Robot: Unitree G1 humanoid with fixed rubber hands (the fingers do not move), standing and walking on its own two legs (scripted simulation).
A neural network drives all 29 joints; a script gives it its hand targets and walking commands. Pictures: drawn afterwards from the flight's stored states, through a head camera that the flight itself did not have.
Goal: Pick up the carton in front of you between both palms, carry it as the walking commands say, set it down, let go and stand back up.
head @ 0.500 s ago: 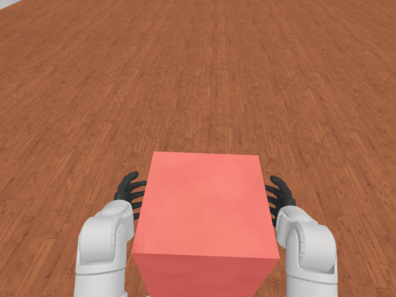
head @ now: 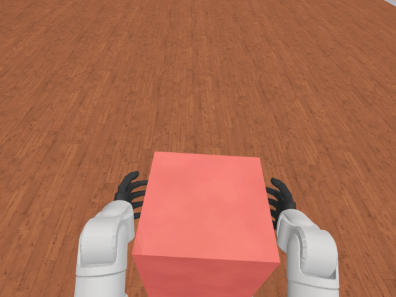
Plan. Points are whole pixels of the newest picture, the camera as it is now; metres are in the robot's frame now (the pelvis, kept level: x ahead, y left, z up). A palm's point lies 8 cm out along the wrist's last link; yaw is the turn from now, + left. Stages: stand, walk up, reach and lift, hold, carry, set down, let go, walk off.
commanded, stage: carry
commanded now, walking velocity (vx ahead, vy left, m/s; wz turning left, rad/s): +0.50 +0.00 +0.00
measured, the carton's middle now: (202, 230) +0.26 +0.00 +0.00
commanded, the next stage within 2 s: none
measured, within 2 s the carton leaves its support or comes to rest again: neither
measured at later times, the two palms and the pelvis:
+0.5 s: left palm (163, 101) +0.58 +0.11 +0.08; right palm (268, 106) +0.60 -0.19 +0.07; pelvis +0.33 -0.06 +0.00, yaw +3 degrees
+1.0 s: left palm (165, 61) +0.81 +0.13 +0.08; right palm (252, 66) +0.82 -0.17 +0.08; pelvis +0.55 -0.03 -0.01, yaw +1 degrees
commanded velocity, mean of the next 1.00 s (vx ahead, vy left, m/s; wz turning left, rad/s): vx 0.19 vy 0.00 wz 0.00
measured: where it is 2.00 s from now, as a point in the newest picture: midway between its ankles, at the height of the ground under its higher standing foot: (197, 244)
